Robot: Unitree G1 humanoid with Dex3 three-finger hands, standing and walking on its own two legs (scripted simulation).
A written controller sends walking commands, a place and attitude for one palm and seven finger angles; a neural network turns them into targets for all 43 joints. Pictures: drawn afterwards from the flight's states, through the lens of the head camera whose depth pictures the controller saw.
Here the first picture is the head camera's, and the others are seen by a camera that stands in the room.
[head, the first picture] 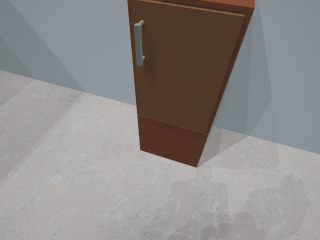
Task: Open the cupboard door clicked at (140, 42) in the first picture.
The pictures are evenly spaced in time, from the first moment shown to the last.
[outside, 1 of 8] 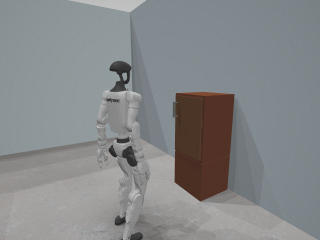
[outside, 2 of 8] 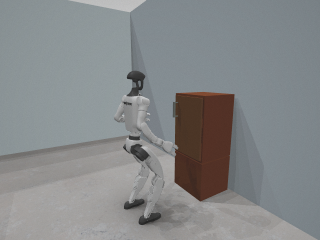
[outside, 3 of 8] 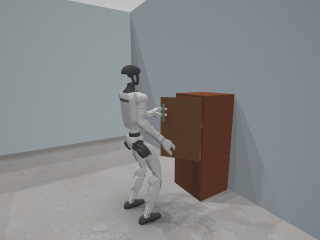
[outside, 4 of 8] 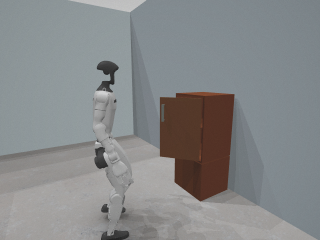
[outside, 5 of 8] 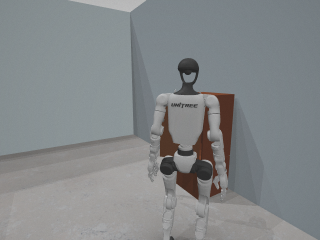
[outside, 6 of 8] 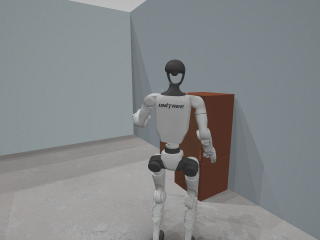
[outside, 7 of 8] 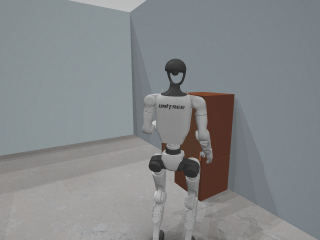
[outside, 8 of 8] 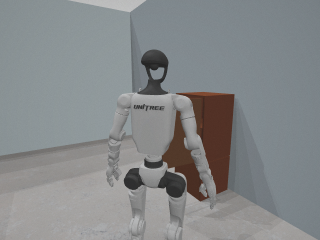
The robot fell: no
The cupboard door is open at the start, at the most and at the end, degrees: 0 85 85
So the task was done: yes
